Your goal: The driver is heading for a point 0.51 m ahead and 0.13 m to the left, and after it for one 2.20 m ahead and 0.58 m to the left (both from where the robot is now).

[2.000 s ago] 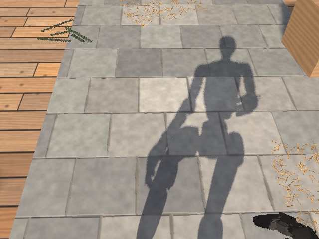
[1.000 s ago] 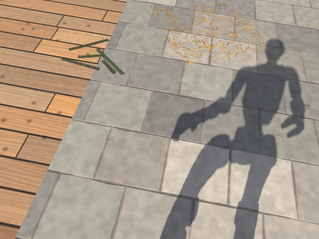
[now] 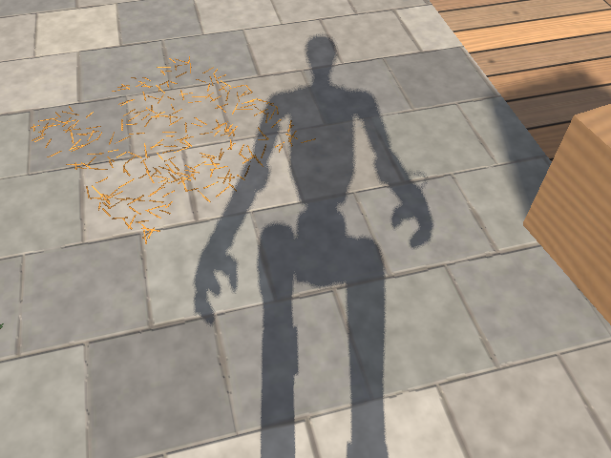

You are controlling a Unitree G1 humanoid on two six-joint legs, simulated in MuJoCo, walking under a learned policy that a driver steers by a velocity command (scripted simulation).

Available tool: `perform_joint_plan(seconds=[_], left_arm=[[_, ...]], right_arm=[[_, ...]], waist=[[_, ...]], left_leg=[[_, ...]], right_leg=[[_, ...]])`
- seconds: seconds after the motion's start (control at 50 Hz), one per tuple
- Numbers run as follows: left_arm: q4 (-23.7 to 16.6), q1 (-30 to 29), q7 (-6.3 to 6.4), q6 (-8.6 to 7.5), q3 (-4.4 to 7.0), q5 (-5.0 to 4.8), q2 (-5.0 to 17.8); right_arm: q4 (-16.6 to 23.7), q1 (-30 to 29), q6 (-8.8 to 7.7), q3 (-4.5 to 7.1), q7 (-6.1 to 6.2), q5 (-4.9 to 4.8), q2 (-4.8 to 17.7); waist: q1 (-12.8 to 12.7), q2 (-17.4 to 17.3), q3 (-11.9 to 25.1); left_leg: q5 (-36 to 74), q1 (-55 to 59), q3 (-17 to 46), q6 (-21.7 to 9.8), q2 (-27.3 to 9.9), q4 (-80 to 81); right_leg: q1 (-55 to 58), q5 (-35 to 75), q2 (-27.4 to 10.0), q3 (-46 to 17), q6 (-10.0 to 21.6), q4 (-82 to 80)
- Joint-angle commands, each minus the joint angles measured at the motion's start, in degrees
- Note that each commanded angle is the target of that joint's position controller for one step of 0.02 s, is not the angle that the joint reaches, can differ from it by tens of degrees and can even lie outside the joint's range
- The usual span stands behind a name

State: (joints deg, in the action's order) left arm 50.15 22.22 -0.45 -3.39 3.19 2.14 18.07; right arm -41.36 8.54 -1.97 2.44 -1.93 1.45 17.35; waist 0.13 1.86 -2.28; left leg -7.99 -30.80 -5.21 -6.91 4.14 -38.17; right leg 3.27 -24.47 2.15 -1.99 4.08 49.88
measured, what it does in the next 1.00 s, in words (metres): walks ahead, turning left: right foot, then left foot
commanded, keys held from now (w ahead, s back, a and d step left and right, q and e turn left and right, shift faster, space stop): q+shift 0.54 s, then e+shift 0.02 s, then w+e+shift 0.44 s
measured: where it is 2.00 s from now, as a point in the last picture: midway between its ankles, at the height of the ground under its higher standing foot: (284, 147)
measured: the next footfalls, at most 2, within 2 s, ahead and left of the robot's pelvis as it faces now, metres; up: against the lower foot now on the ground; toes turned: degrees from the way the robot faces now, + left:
right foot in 0.38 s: +0.50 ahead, -0.03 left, +0.00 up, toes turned +30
left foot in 0.76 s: +0.32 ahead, +0.14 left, +0.00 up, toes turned +32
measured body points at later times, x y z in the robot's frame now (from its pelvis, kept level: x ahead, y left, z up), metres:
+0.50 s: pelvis +0.31 -0.01 +0.02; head +0.35 +0.01 +0.47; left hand +0.41 +0.31 -0.05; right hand +0.53 -0.24 -0.08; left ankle +0.17 +0.07 -0.60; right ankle +0.46 -0.05 -0.70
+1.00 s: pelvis +0.43 +0.06 +0.04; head +0.43 +0.06 +0.49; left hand +0.44 +0.36 -0.07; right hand +0.59 -0.18 -0.07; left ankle +0.29 +0.12 -0.70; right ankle +0.57 -0.03 -0.61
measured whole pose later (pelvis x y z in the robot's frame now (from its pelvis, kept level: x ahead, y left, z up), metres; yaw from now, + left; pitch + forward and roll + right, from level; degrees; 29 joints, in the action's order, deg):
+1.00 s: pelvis +0.43 +0.06 +0.04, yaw +22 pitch +2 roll +1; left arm 41.5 14.3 -5.1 1.6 4.8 1.9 18.1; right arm -42.2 22.4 -3.8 2.1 0.7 2.4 16.3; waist 1.2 2.0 2.9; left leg -18.0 1.7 -9.6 0.9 -1.8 -14.9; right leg -43.1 -6.0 -1.3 -1.1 -0.8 64.7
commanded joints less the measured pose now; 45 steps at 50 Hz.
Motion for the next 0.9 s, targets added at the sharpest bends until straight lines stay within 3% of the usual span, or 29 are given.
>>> perform_joint_plan(seconds=[0.02, 0.04, 0.08, 0.1, 0.12, 0.14, 0.18, 0.22, 0.26, 0.32, 0.34, 0.36, 0.38, 0.4, 0.42, 0.44, 0.46, 0.5, 0.56, 0.6, 0.66, 0.7, 0.74, 0.76, 0.78, 0.8, 0.82, 0.86, 0.9], left_arm=[[-9.3, -4.8, -0.5, -3.33, -0.55, -0.04, 4.7], [-9.6, -7.3, -0.34, -3.72, -0.81, 0.26, 5.8], [-11.1, -8.5, 0.16, -2.47, -1.22, 1.25, 5.0], [-13.5, -11.4, 0.17, -4.03, -0.42, -2.51, 5.7], [-14.0, -11.8, 0.37, -4.11, -0.52, -2.45, 5.8], [-14.7, -13.1, 0.53, -3.92, -0.6, -1.5, 5.5], [-17.5, -19.8, 0.81, -3.83, -1.5, -0.03, 2.7], [-18.8, -23.3, 0.54, -3.56, -2.06, -0.25, 0.4], [-20.1, -25.1, 0.38, -3.11, -1.34, -1.65, 1.1], [-20.5, -23.8, 0.9, -2.75, 0.5, -2.57, 4.7], [-19.4, -19.9, 1.16, -2.93, 1.08, -2.41, 5.3], [-17.6, -13.1, 1.43, -3.02, 1.4, -1.63, 5.7], [-17.3, -9.5, 1.88, -2.52, 1.21, -1.2, 6.9], [-18.8, -9.7, 1.69, -1.61, 0.61, 1.03, 7.1], [-18.5, -14.5, 1.49, -0.5, 1.93, -0.57, 8.2], [-20.5, -17.7, 1.99, 0.09, 0.88, -0.64, 2.8], [-20.7, -19.7, 2.33, 1.05, 0.02, -0.81, 0.9], [-19.3, -21.9, 2.52, 2.01, 0.39, -0.6, 2.5], [-16.3, -17.7, 2.65, 1.76, 1.48, 0.07, 4.2], [-14.7, -15.1, 1.81, 1.44, 1.93, -1.27, 5.4], [-14.4, -17.3, 0.19, 1.05, 2.39, -3.74, 7.8], [-13.5, -15.4, -0.29, 1.18, 2.64, -4.67, 8.7], [-13.4, -14.6, -0.2, 1.7, 2.36, -5.08, 8.0], [-14.8, -16.9, -0.23, 1.42, 1.58, -4.69, 5.0], [-14.8, -14.5, -1.13, 2.09, -0.1, -0.46, -3.6], [-17.0, -16.9, -0.81, 2.09, 0.51, 0.24, -0.6], [-16.8, -17.9, -1.34, 2.26, 1.85, 0.02, 3.7], [-13.3, -10.4, -2.78, 2.48, 2.87, -0.28, 5.7], [-11.9, -8.9, -4.0, 3.51, 3.01, 0.19, 5.6]], right_arm=[[-2.1, 12.9, -0.11, 4.2, -0.1, -0.35, 11.6], [-2.1, 11.7, -0.53, 3.84, 0.0, -0.7, 9.5], [-3.5, 11.0, -1.2, 2.83, 0.51, -1.07, 7.3], [-0.1, 8.5, -3.69, 1.55, 0.14, -2.63, 3.6], [-0.3, 6.8, -4.59, 1.95, 0.34, -3.33, 5.3], [0.1, 6.0, -4.76, 2.4, 0.9, -3.71, 6.7], [0.2, 7.0, -3.82, 3.48, 2.43, -3.39, 9.8], [-0.8, 10.6, -1.61, 4.32, 3.57, -3.63, 10.9], [-1.7, 13.7, 0.09, 4.49, 4.31, -3.76, 10.1], [0.7, 10.0, 1.48, 4.73, 5.2, -3.58, 8.2], [2.2, 7.4, 1.77, 4.74, 5.34, -3.62, 7.5], [3.4, 6.8, 2.02, 4.09, 5.06, -3.37, 5.3], [4.4, 11.6, 2.32, 2.3, 4.68, -1.4, -0.9], [4.6, 25.2, 2.13, 1.88, 3.89, -2.28, 0.3], [3.8, 27.4, 2.97, 2.79, 3.27, -3.25, 6.7], [3.4, 19.2, 3.81, 4.05, 3.63, -3.69, 10.1], [4.2, 13.5, 4.77, 4.85, 4.06, -3.59, 11.8], [6.7, 9.7, 5.78, 4.53, 4.37, -3.34, 9.4], [8.9, 7.2, 4.88, 2.83, 4.22, -2.67, 3.9], [8.5, 8.0, 4.06, 1.87, 3.65, -1.83, 2.6], [6.8, 8.6, 2.49, 1.52, 2.2, -1.35, 4.1], [6.2, 7.6, 1.25, 1.78, 1.76, -1.59, 5.5], [4.1, 12.1, 0.33, 1.75, 1.86, -1.71, 5.3], [2.2, 18.8, 0.06, 2.07, 2.48, -1.01, 6.3], [2.6, 22.3, 0.31, 1.73, 2.39, 2.68, 9.6], [5.4, 15.3, 0.45, 3.45, 3.08, 3.34, 14.8], [5.9, 10.5, 0.13, 2.64, 3.54, 2.63, 11.4], [6.2, 5.4, -1.01, 1.5, 3.09, 0.68, 7.6], [5.6, 6.3, -2.03, 1.18, 3.09, 0.37, 6.5]], waist=[[3.5, -10.8, 6.4], [2.4, -2.5, 3.6], [-1.2, -0.7, -0.1], [-1.3, -3.1, 2.3], [-2.8, -3.9, 1.9], [-3.2, -2.8, 0.6], [-1.9, -1.3, -0.9], [1.0, -2.8, 2.9], [2.5, -5.4, 5.0], [0.3, -8.1, 5.4], [-2.0, -8.3, 7.2], [-4.4, -6.4, 13.0], [-2.4, 4.4, 19.7], [3.6, 16.1, 26.8], [5.0, 14.3, 27.5], [2.0, 6.0, 20.2], [1.2, 0.7, 14.5], [2.0, 2.5, 6.7], [0.5, 4.4, 7.6], [0.5, 3.1, 12.1], [1.8, 6.5, 9.5], [2.1, 5.8, 6.3], [5.3, 4.1, 4.0], [8.9, 2.8, 3.7], [9.4, -18.2, 5.6], [7.8, -17.4, -0.6], [4.7, -9.7, -3.3], [-0.1, -9.8, -0.1], [-0.2, -9.3, 0.0]], left_leg=[[-26.0, 38.5, 52.6, -12.8, -19.2, 26.0], [-9.3, 31.7, 44.5, -12.3, -18.0, 24.2], [15.7, 20.9, 33.2, -10.8, -13.6, 22.6], [17.1, 21.2, 33.3, -11.9, -12.4, 25.4], [19.7, 20.7, 31.1, -11.6, -12.2, 25.6], [23.3, 17.3, 28.2, -10.9, -11.0, 25.9], [31.0, 11.1, 22.9, -8.6, -6.3, 24.1], [28.3, 8.9, 20.6, -3.2, -2.3, 21.1], [19.9, 9.8, 24.0, 0.2, -1.6, 18.5], [12.9, 14.3, 30.2, 2.2, -2.1, 10.7], [12.6, 15.7, 30.3, 3.5, -1.1, 5.2], [9.0, 16.6, 27.4, 5.5, 1.2, -6.1], [-27.0, 7.1, 20.6, 7.4, 5.9, -22.0], [-40.2, -1.5, 21.1, 9.3, 7.4, -35.3], [-31.7, -5.2, 17.3, 11.4, -0.2, -45.5], [-25.1, -7.4, 14.4, 12.7, -2.7, -46.1], [-19.8, -6.9, 12.6, 13.3, -4.3, -43.5], [-16.5, -3.6, 10.0, 13.6, -6.1, -37.6], [-16.8, -1.4, 7.8, 12.8, -6.6, -29.5], [-17.8, 2.7, 7.9, 10.8, -7.0, -22.9], [-16.0, 14.3, 5.3, 7.1, -5.2, -8.3], [-14.3, 18.4, 4.1, 5.6, -4.0, 1.1], [-7.7, 29.5, 2.2, 3.3, -3.6, 13.9], [-8.8, 42.1, 4.9, 1.9, -6.8, 17.6], [-34.8, 47.6, 24.6, 1.3, -22.1, 28.1], [-42.8, 36.2, 37.3, -2.4, -31.1, 32.7], [-38.3, 32.9, 32.1, -1.2, -28.0, 32.1], [-24.2, 31.9, 19.0, 2.2, -22.0, 31.7], [-19.0, 29.7, 11.0, 2.1, -20.0, 32.5]], right_leg=[[-44.0, 6.9, 0.4, -5.3, 0.4, 36.5], [-41.3, 9.2, -2.1, -4.9, -0.1, 31.8], [-36.5, 6.6, -4.3, -3.8, -2.6, 24.9], [-35.8, 5.2, -3.5, -7.0, -2.7, 23.4], [-36.7, 5.3, -4.6, -6.9, -3.6, 18.1], [-35.9, 5.8, -4.7, -5.5, -4.7, 11.6], [-32.4, 13.0, -0.7, -1.3, -7.2, -2.8], [-24.5, 25.9, 3.9, 0.5, -7.9, -14.7], [-19.8, 32.8, 6.0, -0.9, -8.3, -20.6], [-17.8, 30.8, 3.9, -5.9, -8.0, -25.4], [-14.2, 33.4, 2.3, -6.3, -7.3, -28.2], [-5.6, 38.1, -2.4, -7.6, -5.2, -30.0], [8.7, 58.9, -15.5, -18.1, -0.7, -22.8], [17.4, 70.9, -29.7, -37.6, 10.1, -21.6], [13.6, 48.2, -33.3, -43.0, 16.0, -24.3], [6.1, 32.6, -25.6, -33.1, 13.4, -27.4], [-2.2, 24.4, -20.4, -23.7, 9.4, -29.4], [-14.6, 25.3, -14.3, -13.2, 7.0, -32.2], [-15.0, 33.6, -14.4, -9.2, 9.8, -34.0], [-14.8, 13.7, -15.6, -11.7, 11.0, -37.1], [-23.8, -2.2, -14.3, -12.5, 9.1, -42.3], [-26.1, -5.4, -14.1, -14.0, 8.3, -41.7], [-33.1, -8.4, -11.2, -13.3, 4.9, -38.7], [-44.4, -6.9, -6.5, -10.5, -0.1, -32.1], [-52.7, -8.3, 2.6, -0.5, -2.7, -7.7], [-61.3, -0.7, 2.4, -4.0, -3.1, 0.6], [-60.1, 6.6, -0.7, -8.1, -2.9, 5.5], [-54.5, 13.5, -1.6, -5.1, -4.7, 9.7], [-52.7, 16.2, -3.3, -1.4, -5.8, 15.9]])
